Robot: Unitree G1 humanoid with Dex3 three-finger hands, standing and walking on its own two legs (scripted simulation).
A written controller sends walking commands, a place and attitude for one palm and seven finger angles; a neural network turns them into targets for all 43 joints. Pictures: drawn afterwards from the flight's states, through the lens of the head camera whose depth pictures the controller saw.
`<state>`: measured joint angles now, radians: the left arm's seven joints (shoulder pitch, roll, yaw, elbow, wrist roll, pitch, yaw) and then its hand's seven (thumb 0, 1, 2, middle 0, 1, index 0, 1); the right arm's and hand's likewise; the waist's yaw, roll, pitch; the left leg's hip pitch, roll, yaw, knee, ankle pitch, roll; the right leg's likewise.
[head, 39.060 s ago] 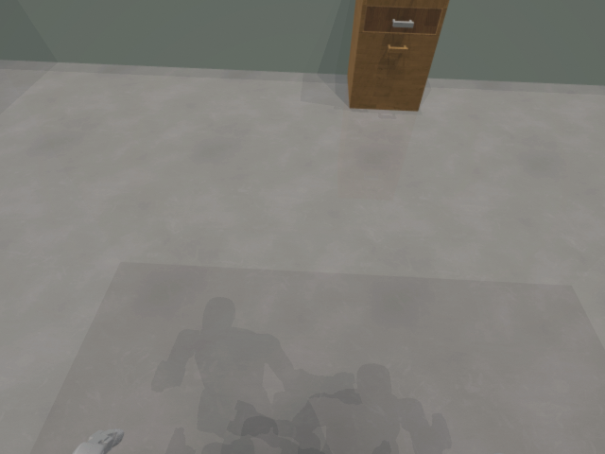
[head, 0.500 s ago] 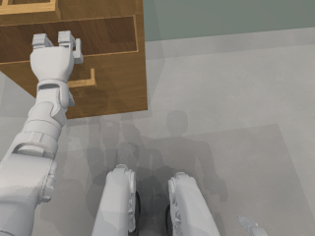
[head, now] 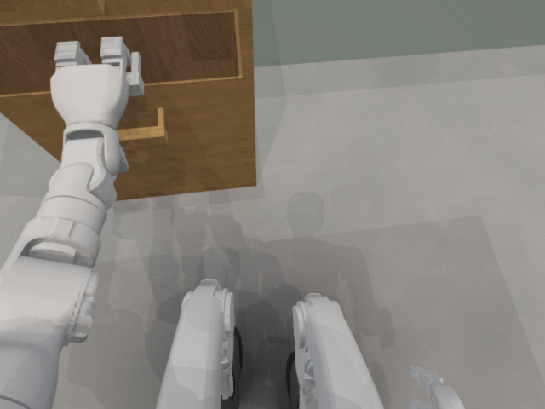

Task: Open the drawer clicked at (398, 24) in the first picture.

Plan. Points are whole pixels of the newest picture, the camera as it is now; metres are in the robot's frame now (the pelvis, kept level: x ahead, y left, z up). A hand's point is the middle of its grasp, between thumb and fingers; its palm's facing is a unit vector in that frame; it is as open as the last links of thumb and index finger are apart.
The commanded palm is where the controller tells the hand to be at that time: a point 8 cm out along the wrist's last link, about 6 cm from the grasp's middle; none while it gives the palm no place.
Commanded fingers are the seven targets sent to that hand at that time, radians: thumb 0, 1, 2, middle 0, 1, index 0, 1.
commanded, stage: lower the fingers behind the handle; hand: left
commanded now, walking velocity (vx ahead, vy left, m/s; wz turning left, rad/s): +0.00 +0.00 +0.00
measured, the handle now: (104, 74) +0.57 +0.26 +0.03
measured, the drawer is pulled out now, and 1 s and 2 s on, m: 0.00 0.00 0.00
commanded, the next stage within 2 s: lift the fingers back up to retry in 0.80 s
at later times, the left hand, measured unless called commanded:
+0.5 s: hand (110, 112) +0.52 +0.26 +0.01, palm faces +0.10 +0.05 -0.99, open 14.7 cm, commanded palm +0.48 +0.24 -0.09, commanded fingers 0.00 -0.50 0.30 -0.30 -1.20 -0.30 -1.20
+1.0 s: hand (110, 113) +0.52 +0.26 +0.01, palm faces +0.09 +0.05 -0.99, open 14.7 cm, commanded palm +0.48 +0.24 -0.08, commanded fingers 0.00 -0.50 0.30 -0.30 -1.20 -0.30 -1.20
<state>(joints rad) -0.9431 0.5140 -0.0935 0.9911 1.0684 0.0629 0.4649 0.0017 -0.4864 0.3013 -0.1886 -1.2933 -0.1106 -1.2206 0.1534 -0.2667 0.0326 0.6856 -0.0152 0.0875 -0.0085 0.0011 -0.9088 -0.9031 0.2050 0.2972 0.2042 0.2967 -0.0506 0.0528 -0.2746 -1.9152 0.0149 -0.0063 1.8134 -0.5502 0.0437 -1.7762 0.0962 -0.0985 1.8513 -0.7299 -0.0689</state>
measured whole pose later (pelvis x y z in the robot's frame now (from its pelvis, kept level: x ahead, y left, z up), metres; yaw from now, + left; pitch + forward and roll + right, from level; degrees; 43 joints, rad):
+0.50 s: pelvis -0.01 +0.00 -0.01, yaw +0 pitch +36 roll -4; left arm -0.99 0.52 -0.13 1.00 1.07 0.10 0.44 0.00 -0.49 0.30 -0.20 -1.29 -0.11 -1.24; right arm 0.12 -0.27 0.05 0.69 -0.01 0.10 -0.03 0.00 -0.91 -0.90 0.21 0.30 0.20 0.30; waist -0.07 0.05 -0.27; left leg -1.95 0.01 -0.01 1.85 -0.54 0.04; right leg -1.81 0.08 -0.11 1.89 -0.73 -0.07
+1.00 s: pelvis -0.01 +0.00 -0.01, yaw +0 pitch +37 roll -4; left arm -0.98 0.53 -0.11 0.98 1.06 0.10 0.43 0.00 -0.49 0.30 -0.19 -1.28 -0.11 -1.22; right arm 0.14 -0.27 0.05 0.69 -0.01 0.11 -0.04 0.00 -0.91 -0.90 0.21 0.30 0.21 0.30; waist -0.07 0.05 -0.27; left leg -1.96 0.01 0.00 1.85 -0.54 0.05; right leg -1.82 0.09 -0.10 1.90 -0.73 -0.07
